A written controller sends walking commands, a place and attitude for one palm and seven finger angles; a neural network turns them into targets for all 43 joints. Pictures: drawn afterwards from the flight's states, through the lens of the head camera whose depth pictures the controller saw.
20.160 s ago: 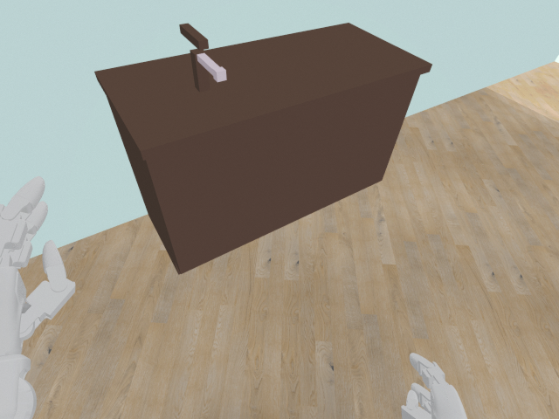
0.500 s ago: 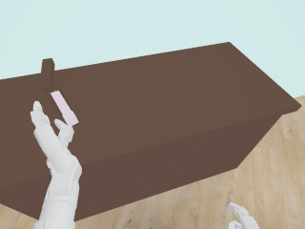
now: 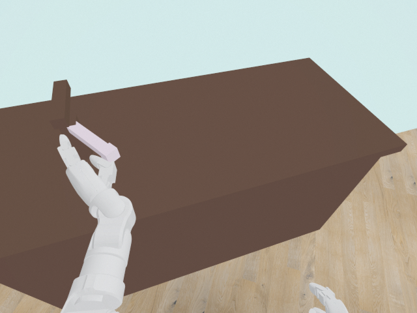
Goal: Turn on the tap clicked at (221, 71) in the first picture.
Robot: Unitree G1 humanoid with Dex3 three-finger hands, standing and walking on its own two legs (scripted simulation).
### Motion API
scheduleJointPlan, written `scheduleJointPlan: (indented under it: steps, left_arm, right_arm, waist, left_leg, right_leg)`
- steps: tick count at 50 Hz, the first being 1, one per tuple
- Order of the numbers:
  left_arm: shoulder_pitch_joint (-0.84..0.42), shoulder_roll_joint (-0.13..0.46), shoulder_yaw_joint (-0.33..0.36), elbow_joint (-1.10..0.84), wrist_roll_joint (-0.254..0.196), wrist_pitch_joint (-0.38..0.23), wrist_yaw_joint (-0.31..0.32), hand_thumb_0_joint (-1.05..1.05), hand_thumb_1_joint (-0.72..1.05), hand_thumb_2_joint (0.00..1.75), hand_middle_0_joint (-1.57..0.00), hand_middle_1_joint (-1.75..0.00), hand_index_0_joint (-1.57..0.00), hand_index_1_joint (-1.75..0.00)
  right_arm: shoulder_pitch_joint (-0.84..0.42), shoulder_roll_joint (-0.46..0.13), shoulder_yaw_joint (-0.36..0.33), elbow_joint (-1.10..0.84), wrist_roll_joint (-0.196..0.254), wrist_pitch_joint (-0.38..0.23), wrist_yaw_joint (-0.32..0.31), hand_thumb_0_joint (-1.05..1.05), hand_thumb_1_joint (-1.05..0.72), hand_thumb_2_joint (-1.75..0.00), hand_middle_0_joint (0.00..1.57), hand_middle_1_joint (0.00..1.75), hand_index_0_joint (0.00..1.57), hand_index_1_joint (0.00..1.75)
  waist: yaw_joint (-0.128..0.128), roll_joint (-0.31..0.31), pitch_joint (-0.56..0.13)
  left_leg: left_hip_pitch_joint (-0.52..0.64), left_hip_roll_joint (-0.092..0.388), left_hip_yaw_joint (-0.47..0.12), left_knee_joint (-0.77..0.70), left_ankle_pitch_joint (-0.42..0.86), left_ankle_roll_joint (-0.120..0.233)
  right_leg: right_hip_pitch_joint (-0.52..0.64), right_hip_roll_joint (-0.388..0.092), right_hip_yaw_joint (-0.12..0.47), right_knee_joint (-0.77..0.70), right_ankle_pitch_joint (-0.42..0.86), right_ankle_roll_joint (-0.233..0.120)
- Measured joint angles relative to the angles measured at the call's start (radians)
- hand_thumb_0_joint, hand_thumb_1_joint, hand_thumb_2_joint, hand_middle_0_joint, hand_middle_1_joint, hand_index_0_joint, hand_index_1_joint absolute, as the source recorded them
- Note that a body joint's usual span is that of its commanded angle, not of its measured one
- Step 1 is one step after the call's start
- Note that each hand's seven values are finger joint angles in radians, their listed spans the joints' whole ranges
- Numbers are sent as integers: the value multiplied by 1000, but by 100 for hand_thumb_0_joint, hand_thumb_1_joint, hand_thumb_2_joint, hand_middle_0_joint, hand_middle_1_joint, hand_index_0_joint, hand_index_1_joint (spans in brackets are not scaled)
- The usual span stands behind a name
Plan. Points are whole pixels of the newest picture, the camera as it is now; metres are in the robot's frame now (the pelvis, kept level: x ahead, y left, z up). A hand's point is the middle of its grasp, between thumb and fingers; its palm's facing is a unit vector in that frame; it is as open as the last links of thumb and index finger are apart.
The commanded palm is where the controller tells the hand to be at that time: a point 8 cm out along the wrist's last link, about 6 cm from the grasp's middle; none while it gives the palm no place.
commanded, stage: push the lever round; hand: left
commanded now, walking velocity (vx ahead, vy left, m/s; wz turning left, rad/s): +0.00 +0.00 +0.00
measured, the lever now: (109, 153) +0.40 +0.23 +0.08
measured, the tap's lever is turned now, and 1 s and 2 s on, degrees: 34 64 72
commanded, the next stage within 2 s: lift the hand up off the lever in 1.34 s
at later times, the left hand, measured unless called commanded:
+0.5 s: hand (128, 154) +0.41 +0.19 +0.07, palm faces +0.80 -0.59 -0.09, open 7.6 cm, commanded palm +0.36 +0.20 +0.07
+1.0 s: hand (139, 143) +0.44 +0.18 +0.07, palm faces +0.84 -0.52 -0.13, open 7.9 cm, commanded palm +0.39 +0.19 +0.07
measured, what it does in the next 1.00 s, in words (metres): stands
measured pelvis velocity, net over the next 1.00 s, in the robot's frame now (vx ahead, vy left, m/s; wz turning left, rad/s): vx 0.00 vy -0.02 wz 0.00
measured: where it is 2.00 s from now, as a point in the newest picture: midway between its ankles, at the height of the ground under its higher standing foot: outside the picture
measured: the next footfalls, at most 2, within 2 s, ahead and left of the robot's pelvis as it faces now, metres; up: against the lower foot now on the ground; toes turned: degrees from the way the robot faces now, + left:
none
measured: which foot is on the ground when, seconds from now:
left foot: down 0.00-1.00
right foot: down 0.00-1.00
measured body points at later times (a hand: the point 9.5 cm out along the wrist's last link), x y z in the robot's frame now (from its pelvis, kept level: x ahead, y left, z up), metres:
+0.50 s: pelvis +0.00 -0.01 +0.00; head +0.03 +0.00 +0.44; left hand +0.36 +0.22 +0.08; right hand +0.13 -0.24 -0.13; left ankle +0.03 +0.13 -0.71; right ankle +0.00 -0.10 -0.71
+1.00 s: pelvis +0.00 -0.02 -0.01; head +0.05 -0.02 +0.44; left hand +0.39 +0.20 +0.08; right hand +0.09 -0.26 -0.14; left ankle +0.03 +0.13 -0.71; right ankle +0.00 -0.10 -0.71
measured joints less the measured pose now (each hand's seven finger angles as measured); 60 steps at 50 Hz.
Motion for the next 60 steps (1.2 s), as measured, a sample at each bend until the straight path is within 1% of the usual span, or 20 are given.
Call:
scheduleJointPlan:
  steps: [7, 13, 21, 27, 42, 49, 60]
  left_arm:
    - [-72, -22, -4, 56, 16, 4, 53, 0, 92, 91, -16, -15, -15, -15]
    - [-114, -39, 16, 97, 32, 19, 94, -1, 93, 91, -16, -15, -15, -15]
    - [-147, -49, 34, 130, 50, 37, 136, -1, 93, 92, -16, -15, -15, -15]
    - [-208, -49, 49, 183, 61, 43, 166, -1, 94, 92, -16, -15, -15, -15]
    - [-340, -46, 126, 319, 100, 49, 239, 0, 94, 92, -16, -15, -12, -14]
    - [-366, -37, 161, 353, 117, 45, 248, 1, 93, 91, -16, -15, -9, -13]
    - [-381, -13, 194, 380, 126, 27, 244, 1, 91, 91, -16, -15, -10, -13]
  right_arm:
    - [-7, 3, -7, 15, -12, -2, 9, 1, -90, -89, 20, 30, 20, 30]
    - [0, 10, -12, 20, -23, 9, 24, 1, -90, -89, 20, 30, 20, 30]
    - [14, 14, -16, 27, -31, 18, 41, 1, -90, -89, 20, 30, 20, 30]
    - [9, 13, -18, 40, -37, 13, 45, 1, -90, -89, 20, 30, 20, 30]
    - [36, 14, -24, 59, -59, 7, 67, 1, -90, -89, 20, 30, 20, 30]
    - [61, 12, -30, 65, -68, 1, 77, 1, -90, -89, 20, 30, 20, 30]
    - [81, 6, -35, 67, -66, -3, 77, 1, -90, -89, 20, 30, 20, 30]
  waist:
    - [-4, 1, -4]
    - [-8, 2, -19]
    - [-12, 3, -30]
    - [-18, -1, -28]
    - [-41, 5, -51]
    - [-50, 7, -61]
    - [-68, 2, -60]
  left_leg:
    - [-27, -2, -2, 10, 0, -1]
    - [-39, 0, 1, 16, -5, -2]
    - [-48, 2, -3, 23, -11, -6]
    - [-68, 3, -12, 31, -10, -10]
    - [-116, 6, -18, 42, -11, -19]
    - [-129, 10, -18, 43, -12, -24]
    - [-127, 16, -20, 38, -9, -26]
  right_leg:
    - [-27, -3, -2, 13, -3, 0]
    - [-42, -1, 1, 21, -8, -2]
    - [-50, 2, -2, 28, -14, -6]
    - [-67, 3, -11, 37, -16, -10]
    - [-119, 5, -16, 57, -25, -19]
    - [-134, 10, -16, 60, -26, -24]
    - [-132, 16, -17, 56, -23, -29]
